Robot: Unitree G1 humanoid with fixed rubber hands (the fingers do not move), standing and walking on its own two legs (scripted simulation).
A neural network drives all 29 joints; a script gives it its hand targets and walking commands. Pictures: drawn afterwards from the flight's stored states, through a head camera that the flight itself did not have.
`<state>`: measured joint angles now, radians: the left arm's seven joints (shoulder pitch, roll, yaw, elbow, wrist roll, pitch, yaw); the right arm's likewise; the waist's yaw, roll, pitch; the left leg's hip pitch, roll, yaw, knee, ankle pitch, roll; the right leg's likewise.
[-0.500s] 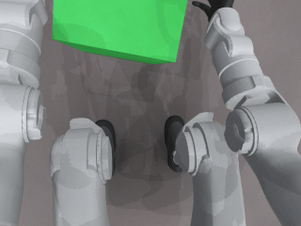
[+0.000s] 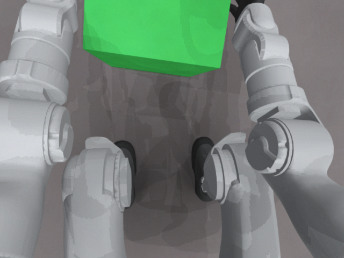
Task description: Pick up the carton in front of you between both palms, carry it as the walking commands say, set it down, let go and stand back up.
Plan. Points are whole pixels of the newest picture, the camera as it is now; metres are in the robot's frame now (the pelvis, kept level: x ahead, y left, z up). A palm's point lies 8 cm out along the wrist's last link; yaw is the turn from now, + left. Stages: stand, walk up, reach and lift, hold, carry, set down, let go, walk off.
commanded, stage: reach and lift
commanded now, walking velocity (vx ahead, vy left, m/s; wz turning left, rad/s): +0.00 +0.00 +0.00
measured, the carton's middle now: (157, 16) +0.54 +0.04 -0.23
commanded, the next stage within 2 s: none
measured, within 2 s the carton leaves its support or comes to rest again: neither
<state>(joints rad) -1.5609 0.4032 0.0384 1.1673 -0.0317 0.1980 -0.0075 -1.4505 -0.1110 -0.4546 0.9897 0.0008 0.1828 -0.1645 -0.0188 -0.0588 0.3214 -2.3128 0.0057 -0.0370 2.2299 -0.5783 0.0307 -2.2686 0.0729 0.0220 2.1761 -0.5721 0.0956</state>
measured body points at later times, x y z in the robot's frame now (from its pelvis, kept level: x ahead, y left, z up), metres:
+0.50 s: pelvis -0.01 -0.02 +0.09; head +0.26 +0.04 +0.45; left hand +0.51 +0.19 +0.02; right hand +0.51 -0.11 +0.02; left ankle +0.10 +0.11 -0.33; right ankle +0.12 -0.14 -0.33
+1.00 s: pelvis +0.03 -0.02 +0.21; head +0.22 +0.03 +0.61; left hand +0.47 +0.19 +0.16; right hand +0.49 -0.12 +0.17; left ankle +0.10 +0.11 -0.33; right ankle +0.12 -0.14 -0.33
